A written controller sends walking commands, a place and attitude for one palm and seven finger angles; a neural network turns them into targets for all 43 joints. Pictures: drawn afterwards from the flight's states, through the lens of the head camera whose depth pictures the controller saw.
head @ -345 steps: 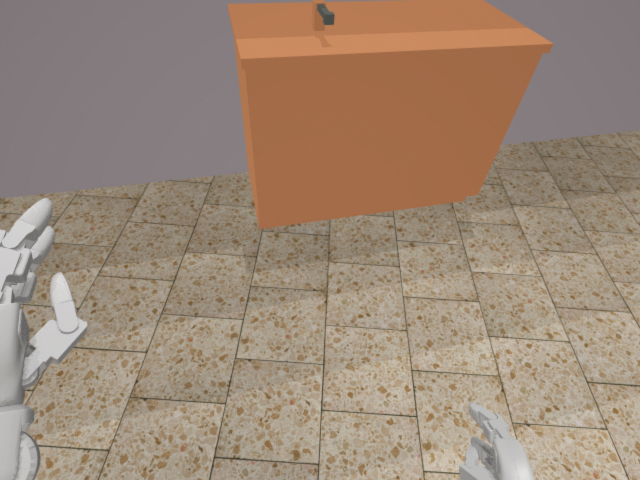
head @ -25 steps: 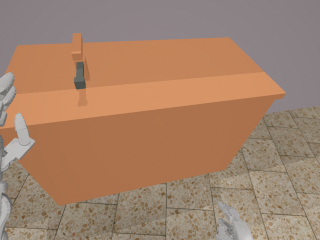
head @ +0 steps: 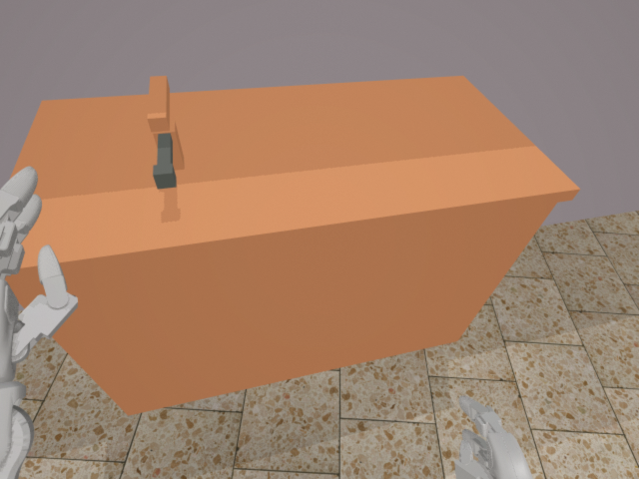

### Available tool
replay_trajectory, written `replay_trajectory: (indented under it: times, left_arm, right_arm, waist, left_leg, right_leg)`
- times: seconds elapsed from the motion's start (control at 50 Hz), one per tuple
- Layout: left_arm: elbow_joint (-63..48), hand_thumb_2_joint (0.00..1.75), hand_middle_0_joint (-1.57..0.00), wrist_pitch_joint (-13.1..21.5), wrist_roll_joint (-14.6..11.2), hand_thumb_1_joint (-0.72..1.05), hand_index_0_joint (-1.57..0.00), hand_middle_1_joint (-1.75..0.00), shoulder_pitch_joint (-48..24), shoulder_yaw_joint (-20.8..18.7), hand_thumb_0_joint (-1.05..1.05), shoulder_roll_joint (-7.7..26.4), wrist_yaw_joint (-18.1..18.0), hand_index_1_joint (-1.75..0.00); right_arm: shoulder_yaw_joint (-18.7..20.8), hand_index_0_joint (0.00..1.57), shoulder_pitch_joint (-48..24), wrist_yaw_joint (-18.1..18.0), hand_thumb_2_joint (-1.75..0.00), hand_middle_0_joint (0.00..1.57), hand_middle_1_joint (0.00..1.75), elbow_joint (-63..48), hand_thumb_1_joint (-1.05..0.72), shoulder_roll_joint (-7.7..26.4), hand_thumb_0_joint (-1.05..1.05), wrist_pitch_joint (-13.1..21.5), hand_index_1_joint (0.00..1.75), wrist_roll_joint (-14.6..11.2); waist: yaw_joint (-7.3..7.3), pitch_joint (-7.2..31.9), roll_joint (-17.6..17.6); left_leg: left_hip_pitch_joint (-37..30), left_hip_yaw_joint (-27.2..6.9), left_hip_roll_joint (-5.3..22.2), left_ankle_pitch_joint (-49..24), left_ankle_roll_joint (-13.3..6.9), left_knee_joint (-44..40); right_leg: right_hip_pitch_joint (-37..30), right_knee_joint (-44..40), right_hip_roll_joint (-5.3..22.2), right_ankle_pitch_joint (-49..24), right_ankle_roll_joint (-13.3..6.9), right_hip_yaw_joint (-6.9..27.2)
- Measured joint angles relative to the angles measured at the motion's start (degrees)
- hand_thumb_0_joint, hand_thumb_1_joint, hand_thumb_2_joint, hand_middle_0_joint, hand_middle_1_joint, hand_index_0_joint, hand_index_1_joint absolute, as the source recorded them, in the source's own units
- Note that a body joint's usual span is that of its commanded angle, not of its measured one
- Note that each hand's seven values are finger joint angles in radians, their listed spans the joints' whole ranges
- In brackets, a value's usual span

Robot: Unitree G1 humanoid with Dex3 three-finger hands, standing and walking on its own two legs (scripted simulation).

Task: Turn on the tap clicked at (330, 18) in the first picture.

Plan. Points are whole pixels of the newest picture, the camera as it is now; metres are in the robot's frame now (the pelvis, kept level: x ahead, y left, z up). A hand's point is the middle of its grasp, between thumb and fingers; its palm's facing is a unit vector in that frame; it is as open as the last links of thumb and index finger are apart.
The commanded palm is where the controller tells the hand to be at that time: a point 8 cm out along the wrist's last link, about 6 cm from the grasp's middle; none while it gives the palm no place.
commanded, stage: look again from close up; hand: left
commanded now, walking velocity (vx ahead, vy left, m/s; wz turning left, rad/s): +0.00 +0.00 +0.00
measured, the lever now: (164, 176) +0.50 +0.30 +0.08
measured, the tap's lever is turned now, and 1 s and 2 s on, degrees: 0 0 0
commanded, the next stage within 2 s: shuffle to correct the standing spot in 0.20 s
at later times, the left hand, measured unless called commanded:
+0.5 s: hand (144, 278) +0.26 +0.22 +0.15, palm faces +0.41 -0.84 -0.37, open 7.4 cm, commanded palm +0.21 +0.24 +0.17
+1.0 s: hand (195, 199) +0.36 +0.19 +0.17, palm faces +0.36 -0.82 -0.45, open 7.4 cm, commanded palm +0.30 +0.23 +0.17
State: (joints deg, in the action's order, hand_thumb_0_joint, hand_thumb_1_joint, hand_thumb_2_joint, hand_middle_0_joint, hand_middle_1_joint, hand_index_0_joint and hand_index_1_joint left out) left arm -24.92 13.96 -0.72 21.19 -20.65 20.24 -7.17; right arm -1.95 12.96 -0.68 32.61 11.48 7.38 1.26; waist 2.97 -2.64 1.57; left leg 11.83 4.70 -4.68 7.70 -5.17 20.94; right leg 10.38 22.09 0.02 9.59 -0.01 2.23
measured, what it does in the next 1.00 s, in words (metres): walks ahead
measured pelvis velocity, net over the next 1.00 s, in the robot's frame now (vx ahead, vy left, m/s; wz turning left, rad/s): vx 0.14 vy -0.04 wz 0.00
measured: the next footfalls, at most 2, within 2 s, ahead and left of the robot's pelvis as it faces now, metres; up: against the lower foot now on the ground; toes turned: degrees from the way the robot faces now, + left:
right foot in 1.06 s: +0.29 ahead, -0.13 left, +0.00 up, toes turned -5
left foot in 1.34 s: +0.26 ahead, +0.08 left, +0.00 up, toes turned +1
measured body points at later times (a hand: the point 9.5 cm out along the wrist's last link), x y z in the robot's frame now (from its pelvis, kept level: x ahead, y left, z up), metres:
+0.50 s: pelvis +0.05 -0.04 +0.00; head +0.05 -0.03 +0.45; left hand +0.23 +0.26 +0.17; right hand +0.23 -0.27 -0.07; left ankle +0.05 +0.04 -0.74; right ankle +0.03 -0.14 -0.74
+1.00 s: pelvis +0.14 -0.04 -0.01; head +0.16 -0.04 +0.44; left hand +0.33 +0.24 +0.19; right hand +0.28 -0.26 -0.11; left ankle +0.05 +0.04 -0.74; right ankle +0.23 -0.14 -0.70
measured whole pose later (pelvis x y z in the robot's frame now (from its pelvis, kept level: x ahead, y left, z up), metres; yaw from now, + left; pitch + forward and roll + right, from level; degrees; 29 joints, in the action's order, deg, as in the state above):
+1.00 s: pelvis +0.14 -0.04 -0.01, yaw +0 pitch -1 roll -1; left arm -30.1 13.3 -2.6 28.6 -22.9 23.0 -7.2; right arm -1.4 15.8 -1.5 33.1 8.8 4.0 0.0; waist -1.4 -3.6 -1.1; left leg 2.9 2.9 -0.6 23.4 -2.8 27.5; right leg 29.8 46.9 0.6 12.7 -1.8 -6.8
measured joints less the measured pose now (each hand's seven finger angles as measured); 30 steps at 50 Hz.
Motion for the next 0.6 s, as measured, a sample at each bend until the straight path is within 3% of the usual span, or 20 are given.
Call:
replay_trajectory:
  times: [0.14, 0.36, 0.6]
  left_arm:
    - [4.02, 0.9, -0.21, -1.2, 0.52, 0.89, -0.21, -0.3, 0.12, 1.9, 0.01, -1.76, 0.31, -0.3]
    - [0.24, 0.9, -0.21, -1.11, -1.09, 0.89, -0.21, -0.3, 2.62, 1.13, 0.01, 0.09, 0.8, -0.3]
    - [1.75, 0.9, -0.21, -2.5, -1.82, 0.89, -0.21, -0.3, 3.57, 1.63, 0.01, -0.78, -0.04, -0.3]
  right_arm:
    - [-0.3, 0.2, -0.36, -0.51, -0.9, 0.2, 0.3, 0.46, -0.9, -0.64, 0.02, -0.92, 0.3, -0.25]
    - [-0.02, 0.2, -1.02, -1.06, -0.9, 0.2, 0.3, 0.01, -0.9, -0.09, 0.02, -1.45, 0.3, -0.33]
    - [1.53, 0.2, 0.69, -2.74, -0.9, 0.2, 0.3, 0.64, -0.9, 1.5, 0.02, -3.08, 0.3, -1.19]
  waist:
    - [-0.08, 1.34, -1.23]
    - [-1.35, 1.35, -1.34]
    - [-1.41, 4.63, -1.71]
  left_leg:
    - [0.44, -0.47, 0.93, 1.01, 0.64, 0.46]
    - [1.44, -1.85, 2.78, 3.07, 1.46, 2.45]
    - [2.25, -2.22, 3.33, 10.8, 1.83, 10.71]
  right_leg:
    - [-0.25, -1.04, -0.87, 0.36, 0.74, -0.37]
    - [-1.0, -2.52, -2.8, 1.06, -1.02, -1.61]
    - [-0.19, 5.83, -3.46, 8.99, -2.14, -2.01]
